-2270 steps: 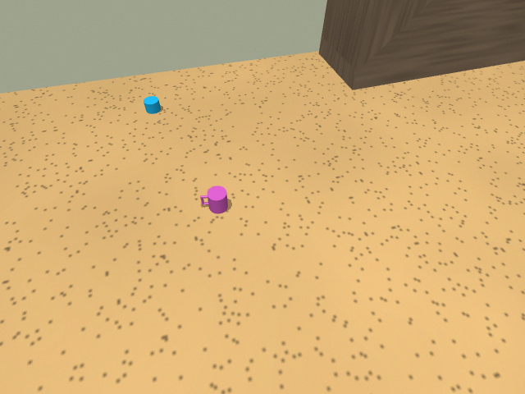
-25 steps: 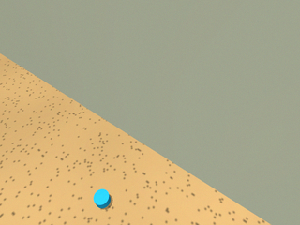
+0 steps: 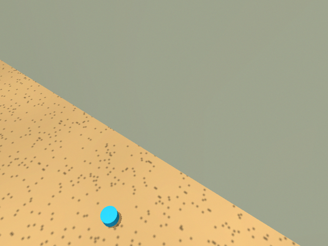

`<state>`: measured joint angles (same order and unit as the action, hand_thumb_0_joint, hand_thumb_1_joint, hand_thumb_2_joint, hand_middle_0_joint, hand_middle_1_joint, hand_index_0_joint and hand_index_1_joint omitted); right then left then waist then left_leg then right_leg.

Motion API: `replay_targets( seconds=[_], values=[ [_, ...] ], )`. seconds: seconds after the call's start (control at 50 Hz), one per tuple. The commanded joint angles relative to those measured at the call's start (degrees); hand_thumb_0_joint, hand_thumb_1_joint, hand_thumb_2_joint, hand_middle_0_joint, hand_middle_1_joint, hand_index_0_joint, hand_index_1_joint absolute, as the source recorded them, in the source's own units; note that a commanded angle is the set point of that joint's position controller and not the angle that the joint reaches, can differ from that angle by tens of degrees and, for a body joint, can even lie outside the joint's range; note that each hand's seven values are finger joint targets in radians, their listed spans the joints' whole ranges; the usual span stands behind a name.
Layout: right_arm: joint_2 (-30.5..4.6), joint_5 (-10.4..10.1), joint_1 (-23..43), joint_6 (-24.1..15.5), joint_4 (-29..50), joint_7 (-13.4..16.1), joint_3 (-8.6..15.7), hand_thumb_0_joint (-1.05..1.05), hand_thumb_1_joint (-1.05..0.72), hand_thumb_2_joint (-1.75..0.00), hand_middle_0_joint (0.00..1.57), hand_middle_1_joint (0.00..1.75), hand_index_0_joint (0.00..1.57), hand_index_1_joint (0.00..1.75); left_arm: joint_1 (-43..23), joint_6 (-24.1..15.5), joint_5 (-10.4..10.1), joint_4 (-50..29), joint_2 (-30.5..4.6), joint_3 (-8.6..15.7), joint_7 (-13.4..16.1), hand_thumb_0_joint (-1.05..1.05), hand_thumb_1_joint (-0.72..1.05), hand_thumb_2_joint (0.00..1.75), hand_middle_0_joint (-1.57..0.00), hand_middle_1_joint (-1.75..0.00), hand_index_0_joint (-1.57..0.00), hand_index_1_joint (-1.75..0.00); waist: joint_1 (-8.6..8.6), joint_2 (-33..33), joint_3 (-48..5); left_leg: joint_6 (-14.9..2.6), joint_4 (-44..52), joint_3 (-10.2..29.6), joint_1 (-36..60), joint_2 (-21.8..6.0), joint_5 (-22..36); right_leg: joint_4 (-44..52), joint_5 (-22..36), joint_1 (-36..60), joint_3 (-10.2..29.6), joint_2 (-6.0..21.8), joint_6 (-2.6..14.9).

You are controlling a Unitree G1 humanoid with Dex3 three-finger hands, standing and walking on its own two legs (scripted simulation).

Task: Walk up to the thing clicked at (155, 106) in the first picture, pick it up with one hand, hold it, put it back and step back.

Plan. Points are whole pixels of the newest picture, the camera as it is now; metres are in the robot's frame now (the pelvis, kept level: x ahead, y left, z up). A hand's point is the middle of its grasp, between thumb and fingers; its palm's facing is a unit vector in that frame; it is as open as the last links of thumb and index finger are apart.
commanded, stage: stand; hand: left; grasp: from above
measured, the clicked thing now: (109, 216) +0.40 +0.30 -0.75
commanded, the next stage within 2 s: step back in 0.92 s
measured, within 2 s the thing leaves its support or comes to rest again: neither
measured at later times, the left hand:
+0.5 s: hand out of the picture +0.08 +0.25 -0.16, palm faces +0.00 -0.94 -0.34, open 7.4 cm
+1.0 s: hand out of the picture +0.08 +0.25 -0.16, palm faces -0.01 -0.94 -0.35, open 7.4 cm
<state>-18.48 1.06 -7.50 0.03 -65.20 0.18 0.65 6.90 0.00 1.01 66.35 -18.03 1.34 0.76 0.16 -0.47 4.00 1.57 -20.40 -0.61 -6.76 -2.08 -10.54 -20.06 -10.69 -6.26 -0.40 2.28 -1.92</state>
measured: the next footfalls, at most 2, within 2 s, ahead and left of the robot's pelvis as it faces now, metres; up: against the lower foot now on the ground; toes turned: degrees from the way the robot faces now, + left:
left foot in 1.44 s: -0.07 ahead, +0.12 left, +0.00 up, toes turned -1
right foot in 1.84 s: -0.15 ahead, -0.11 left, +0.00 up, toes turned -1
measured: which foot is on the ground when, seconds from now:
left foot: down 0.00-1.00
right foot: down 0.00-1.00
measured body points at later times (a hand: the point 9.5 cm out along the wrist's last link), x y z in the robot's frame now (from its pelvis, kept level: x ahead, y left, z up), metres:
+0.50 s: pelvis +0.01 +0.00 +0.00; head +0.02 +0.00 +0.45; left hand +0.08 +0.30 -0.13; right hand +0.08 -0.30 -0.14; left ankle +0.01 +0.14 -0.75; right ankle +0.01 -0.14 -0.75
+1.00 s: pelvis +0.00 +0.00 +0.00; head +0.02 +0.00 +0.45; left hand +0.08 +0.30 -0.14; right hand +0.07 -0.30 -0.14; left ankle +0.01 +0.14 -0.75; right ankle +0.01 -0.14 -0.75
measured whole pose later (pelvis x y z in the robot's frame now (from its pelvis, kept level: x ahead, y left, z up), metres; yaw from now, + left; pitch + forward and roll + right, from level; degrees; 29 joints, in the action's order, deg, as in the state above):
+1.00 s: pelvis +0.00 +0.00 +0.00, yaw +0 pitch -2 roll +0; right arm -19.7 0.0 -5.7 1.1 -62.8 -0.9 1.3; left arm 6.2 0.4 -0.2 62.6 -20.1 1.8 0.3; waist -0.6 0.0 5.2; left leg 1.4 -23.8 -0.8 -9.9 -2.3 -11.8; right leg -23.7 -11.9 -9.6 -0.1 2.1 -1.6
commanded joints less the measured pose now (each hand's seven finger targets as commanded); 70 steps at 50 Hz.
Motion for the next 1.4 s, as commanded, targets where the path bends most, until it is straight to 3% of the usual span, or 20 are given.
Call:
replay_targets(
  seconds=[0.0, 0.12, 0.2, 0.66, 0.8, 0.88, 0.9, 0.94, 1.04, 1.14, 1.16, 1.18, 1.2, 1.22, 1.24, 1.26, 1.28, 1.3, 1.36, 1.38],
  values=[
    [-11.6, 0.0, 2.3, -1.3, 3.1, 0.9, 2.1, 0.0, -0.9, -0.9, 0.2, 0.3, 0.2, 0.3, -2.0, -1.2, 0.1, -3.3, -11.9, 2.3, 0.5, 0.0, 0.9, 0.9, -0.2, -0.3, -0.2, -0.3, -0.02, 0.5, -3.3, -2.42, 4.4, 4.2, -0.6, -5.2, 2.3, 3.7, 4.5, -0.6, 3.9, 4.8, 2.23],
    [-12.0, -0.1, 2.1, -1.5, 3.0, 0.9, 2.0, 0.0, -0.9, -0.9, 0.2, 0.3, 0.2, 0.3, -2.0, -1.3, -0.1, -3.5, -11.8, 2.2, 0.4, 0.0, 0.9, 0.9, -0.2, -0.3, -0.2, -0.3, -0.05, -0.5, -5.3, -2.29, 3.5, 3.9, 0.9, -5.5, 8.8, 2.7, 10.1, 0.8, 3.7, 5.1, 2.2],
    [-12.2, -0.1, 2.4, -1.5, 3.0, 0.9, 2.1, 0.0, -0.9, -0.9, 0.2, 0.3, 0.2, 0.3, -2.0, -1.3, -0.2, -3.5, -12.0, 2.2, 0.4, 0.0, 0.9, 0.9, -0.2, -0.3, -0.2, -0.3, -0.09, -0.1, -5.3, -2.29, 3.3, 3.9, 1.7, -5.7, 9.4, 2.8, 9.8, 0.5, 3.6, 5.1, 2.28],
    [-12.6, -0.2, 3.1, -1.5, 3.4, 0.6, 2.2, 0.0, -0.9, -0.9, 0.2, 0.3, 0.2, 0.3, -2.7, -1.6, -0.1, -4.5, -12.7, 2.0, 0.2, 0.0, 0.9, 0.9, -0.2, -0.3, -0.2, -0.3, -0.33, 0.2, -5.6, -2.23, 3.5, 3.4, 1.4, -5.7, 8.9, 3.2, 11.3, 1.3, 4.0, 5.4, 2.38],
    [-12.5, -0.1, 2.9, -1.4, 3.3, 0.5, 2.2, 0.0, -0.9, -0.9, 0.2, 0.3, 0.2, 0.3, -2.4, -1.3, -0.1, -4.3, -13.0, 2.1, 0.0, 0.0, 0.9, 0.9, -0.2, -0.3, -0.2, -0.3, -0.32, 0.4, -3.4, -2.17, 4.9, 3.7, 0.1, -5.4, 2.4, 4.4, 5.4, -0.6, 4.1, 5.0, 2.48],
    [-12.6, -0.1, 2.6, -1.5, 3.4, 0.4, 2.3, 0.0, -0.9, -0.9, 0.2, 0.3, 0.2, 0.3, -2.7, -1.6, -0.2, -4.8, -13.2, 2.0, 0.0, 0.0, 0.9, 0.9, -0.2, -0.3, -0.2, -0.3, -0.49, 0.5, -4.4, -2.14, 4.4, 3.6, 0.9, -5.6, 5.0, 3.9, 6.4, -0.4, 4.3, 5.2, 2.63],
    [-16.4, -0.9, 5.1, -0.3, 4.7, 0.0, 3.6, 0.0, -0.9, -0.9, 0.2, 0.3, 0.2, 0.3, -2.5, -1.0, -1.5, -6.4, -17.3, 3.7, 0.2, 0.0, 0.9, 0.9, -0.2, -0.3, -0.2, -0.3, -0.43, 0.8, 1.3, -3.46, -1.5, 4.7, -2.3, -4.7, 13.3, -0.9, 17.5, -6.0, 5.1, 4.6, 3.05],
    [-15.3, -1.6, 3.2, 0.3, 6.1, -0.1, 3.7, 0.0, -0.9, -0.9, 0.2, 0.3, 0.2, 0.3, -1.6, -0.7, -1.6, -8.3, -16.6, 3.8, 0.6, 0.0, 0.9, 0.9, -0.2, -0.3, -0.2, -0.3, -1.04, 0.3, -3.2, -4.34, -4.1, 4.0, -2.6, -5.0, 16.8, -4.1, 20.0, -4.2, 4.2, 4.5, 4.11],
    [-16.8, -1.4, 3.3, 1.5, 9.5, -0.4, 5.3, 0.0, -0.9, -0.9, 0.2, 0.3, 0.2, 0.3, -2.1, 0.4, -0.9, -12.6, -15.7, 3.5, 0.4, 0.0, 0.9, 0.9, -0.2, -0.3, -0.2, -0.3, -1.64, -1.8, -8.5, -8.19, -6.5, 5.8, -5.0, -6.6, 13.2, -12.3, 11.2, -6.4, 4.0, 2.6, 5.43],
    [-17.3, -1.2, 5.6, 2.3, 13.2, -0.6, 6.1, 0.0, -0.9, -0.9, 0.2, 0.3, 0.2, 0.3, 2.3, 1.0, -0.3, -13.6, -16.1, 4.1, 0.1, 0.0, 0.9, 0.9, -0.2, -0.3, -0.2, -0.3, 0.19, -4.7, -9.4, -10.54, -10.1, 8.1, -11.5, -8.0, 4.7, -19.3, 2.4, -6.6, 3.6, 1.2, 6.84],
    [-17.1, -1.1, 6.0, 2.5, 13.9, -0.6, 6.1, 0.0, -0.9, -0.9, 0.2, 0.3, 0.2, 0.3, 3.0, 1.0, -0.2, -13.8, -16.5, 4.4, 0.0, 0.0, 0.9, 0.9, -0.2, -0.3, -0.2, -0.3, 0.71, -3.4, -9.2, -10.0, -13.3, 7.5, -13.3, -6.4, 1.6, -17.9, 1.3, -7.1, 5.6, 2.5, 7.91],
    [-16.4, -1.2, 6.3, 2.8, 14.7, -0.7, 6.0, 0.0, -0.9, -0.9, 0.2, 0.3, 0.2, 0.3, 3.0, 0.9, 0.0, -14.4, -17.8, 4.8, 0.0, 0.0, 0.9, 0.9, -0.2, -0.3, -0.2, -0.3, 1.03, 1.7, -8.3, -8.02, -19.1, 4.9, -14.3, -2.4, -4.2, -11.7, 2.7, -9.5, 10.3, 5.8, 10.03],
    [-14.3, -1.1, 6.1, 3.0, 15.1, -0.6, 5.6, 0.0, -0.9, -0.9, 0.2, 0.3, 0.2, 0.3, 1.7, 0.8, 0.3, -15.2, -21.1, 5.6, -0.1, 0.0, 0.9, 0.9, -0.2, -0.3, -0.2, -0.3, 1.44, 10.2, -5.3, -4.29, -29.5, 0.8, -16.4, 4.5, -15.2, -1.1, 3.8, -13.6, 19.3, 13.2, 14.06],
    [-13.6, -0.8, 4.0, 3.5, 15.2, -0.7, 5.6, 0.0, -0.9, -0.9, 0.2, 0.3, 0.2, 0.3, -1.1, 0.4, 1.1, -17.2, -24.2, 6.3, 0.2, 0.0, 0.9, 0.9, -0.2, -0.3, -0.2, -0.3, 1.1, 15.8, -4.9, -3.33, -42.4, 2.1, -16.1, 8.3, -23.6, 3.8, 2.6, -17.8, 28.1, 20.0, 18.5],
    [-14.0, -0.7, 2.0, 3.8, 14.9, -0.6, 5.8, 0.0, -0.9, -0.9, 0.2, 0.3, 0.2, 0.3, -2.7, 0.1, 1.7, -18.6, -24.3, 6.5, 0.5, 0.0, 0.9, 0.9, -0.2, -0.3, -0.2, -0.3, 0.53, 13.4, -4.8, -3.17, -48.1, 7.4, -15.9, 7.2, -23.3, 3.0, 1.1, -18.8, 27.6, 20.4, 19.67],
    [-14.9, -1.5, -1.3, 3.8, 14.2, -0.8, 6.0, 0.0, -0.9, -0.9, 0.2, 0.3, 0.2, 0.3, -6.4, 0.2, 1.5, -19.8, -22.5, 6.3, 1.0, 0.0, 0.9, 0.9, -0.2, -0.3, -0.2, -0.3, -1.34, 9.9, -5.0, -3.09, -50.2, 8.9, -14.8, 6.3, -20.3, 0.6, 2.2, -18.6, 21.7, 17.8, 18.19],
    [-14.9, -1.9, -3.7, 3.4, 13.5, -0.8, 6.2, 0.0, -0.9, -0.9, 0.2, 0.3, 0.2, 0.3, -8.5, 0.3, 1.7, -20.4, -20.8, 5.8, 1.1, 0.0, 0.9, 0.9, -0.2, -0.3, -0.2, -0.3, -2.48, 9.2, -6.2, -2.96, -48.9, 7.6, -13.9, 5.9, -18.7, -1.7, 3.6, -17.6, 17.1, 14.9, 16.65],
    [-15.1, -2.1, -5.5, 3.1, 13.5, -0.7, 6.2, 0.0, -0.9, -0.9, 0.2, 0.3, 0.2, 0.3, -9.4, 0.4, 2.0, -21.1, -20.4, 5.8, 1.4, 0.0, 0.9, 0.9, -0.2, -0.3, -0.2, -0.3, -2.87, 11.2, -7.5, -2.81, -44.3, 6.4, -12.2, 4.2, -18.2, -3.8, 5.4, -16.7, 15.3, 13.7, 14.94],
    [-14.5, -0.5, -6.3, 2.4, 13.7, -0.3, 5.6, 0.0, -0.9, -0.9, 0.2, 0.3, 0.2, 0.3, -5.2, 1.1, 1.6, -21.2, -18.8, 5.6, 1.7, 0.0, 0.9, 0.9, -0.2, -0.3, -0.2, -0.3, -0.51, 11.5, -8.8, -2.61, -23.3, 3.4, -13.4, 2.5, -18.4, -10.0, 12.1, -6.7, 13.9, 12.3, 12.76],
    [-13.9, 0.3, -7.9, 2.0, 13.2, -0.2, 5.7, 0.0, -0.9, -0.9, 0.2, 0.3, 0.2, 0.3, -5.5, 1.6, 1.0, -21.4, -18.9, 5.6, 1.5, 0.0, 0.9, 0.9, -0.2, -0.3, -0.2, -0.3, -1.61, 11.2, -8.9, -3.06, -14.0, 2.4, -10.6, 2.4, -13.2, -13.0, 13.3, -6.0, 13.0, 11.8, 11.67]
  ],
)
